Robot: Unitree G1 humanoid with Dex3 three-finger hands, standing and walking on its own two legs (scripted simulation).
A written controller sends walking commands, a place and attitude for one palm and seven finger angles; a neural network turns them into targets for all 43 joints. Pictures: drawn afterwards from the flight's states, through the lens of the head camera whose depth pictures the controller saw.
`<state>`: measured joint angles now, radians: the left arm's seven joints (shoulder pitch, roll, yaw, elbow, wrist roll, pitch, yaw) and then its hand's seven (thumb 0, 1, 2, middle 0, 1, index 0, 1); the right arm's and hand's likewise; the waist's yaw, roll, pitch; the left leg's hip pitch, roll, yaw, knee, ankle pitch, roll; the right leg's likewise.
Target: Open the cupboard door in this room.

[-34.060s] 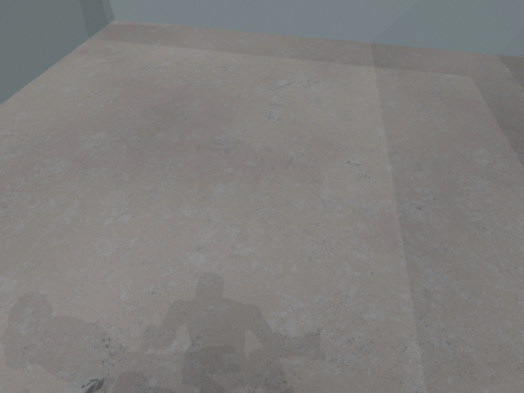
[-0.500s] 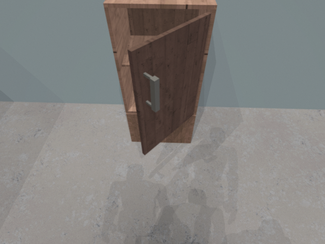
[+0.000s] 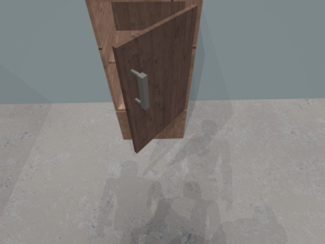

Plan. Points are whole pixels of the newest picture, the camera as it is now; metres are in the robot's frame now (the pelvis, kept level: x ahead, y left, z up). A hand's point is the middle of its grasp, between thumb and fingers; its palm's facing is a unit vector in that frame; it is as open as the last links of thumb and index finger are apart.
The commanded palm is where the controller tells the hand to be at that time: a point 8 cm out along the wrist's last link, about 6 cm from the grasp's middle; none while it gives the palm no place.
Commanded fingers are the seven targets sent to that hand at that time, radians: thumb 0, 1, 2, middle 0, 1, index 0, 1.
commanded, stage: walk to a spot facing it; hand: left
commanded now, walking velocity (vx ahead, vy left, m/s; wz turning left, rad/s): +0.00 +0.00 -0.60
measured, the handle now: (139, 89) +0.60 +0.12 +0.00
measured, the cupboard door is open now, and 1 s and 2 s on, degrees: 47 47 47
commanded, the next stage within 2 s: none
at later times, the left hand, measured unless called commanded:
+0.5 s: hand out of the picture +0.09 +0.16 -0.16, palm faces -0.17 -0.95 -0.26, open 7.4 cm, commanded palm none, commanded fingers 0.00 0.90 0.90 -0.20 -0.30 -0.20 -0.30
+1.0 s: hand (136, 220) +0.21 +0.10 -0.17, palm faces -0.51 -0.81 -0.30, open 7.4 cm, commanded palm none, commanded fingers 0.00 0.90 0.90 -0.20 -0.30 -0.20 -0.30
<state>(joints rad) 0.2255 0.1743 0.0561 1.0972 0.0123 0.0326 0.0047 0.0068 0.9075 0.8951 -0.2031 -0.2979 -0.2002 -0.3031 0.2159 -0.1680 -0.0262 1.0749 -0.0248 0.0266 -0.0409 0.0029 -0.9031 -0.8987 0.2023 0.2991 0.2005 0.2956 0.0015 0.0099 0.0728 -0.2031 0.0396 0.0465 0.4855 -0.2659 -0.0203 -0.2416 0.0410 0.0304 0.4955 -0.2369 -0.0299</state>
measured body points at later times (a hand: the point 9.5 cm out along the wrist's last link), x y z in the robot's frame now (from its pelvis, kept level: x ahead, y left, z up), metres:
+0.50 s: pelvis +0.00 -0.03 +0.01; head +0.05 -0.06 +0.45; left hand +0.10 +0.21 -0.14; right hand +0.07 -0.30 -0.14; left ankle +0.02 +0.14 -0.68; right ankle +0.00 -0.10 -0.74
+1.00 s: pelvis +0.00 -0.04 -0.02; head +0.04 -0.08 +0.43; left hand +0.24 +0.14 -0.14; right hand -0.10 -0.30 -0.17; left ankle +0.04 +0.12 -0.68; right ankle -0.02 -0.15 -0.74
